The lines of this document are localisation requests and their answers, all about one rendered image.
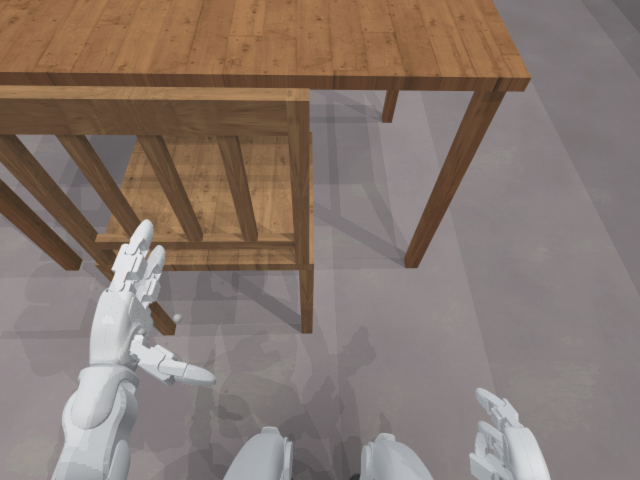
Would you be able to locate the robot left shin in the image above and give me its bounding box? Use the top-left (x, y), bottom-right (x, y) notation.
top-left (261, 427), bottom-right (281, 435)

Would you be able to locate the chair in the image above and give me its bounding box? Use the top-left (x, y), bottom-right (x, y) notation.
top-left (0, 85), bottom-right (314, 335)

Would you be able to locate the robot left hand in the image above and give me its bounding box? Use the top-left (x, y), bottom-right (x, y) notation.
top-left (89, 219), bottom-right (216, 386)

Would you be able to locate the left robot thigh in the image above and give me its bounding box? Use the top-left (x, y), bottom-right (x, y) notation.
top-left (223, 433), bottom-right (293, 480)

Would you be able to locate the robot right hand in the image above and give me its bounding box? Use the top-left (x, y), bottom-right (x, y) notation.
top-left (469, 388), bottom-right (551, 480)

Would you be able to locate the table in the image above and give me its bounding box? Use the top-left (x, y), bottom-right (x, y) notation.
top-left (0, 0), bottom-right (532, 271)

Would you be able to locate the robot left forearm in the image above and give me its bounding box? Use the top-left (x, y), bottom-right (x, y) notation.
top-left (51, 364), bottom-right (139, 480)

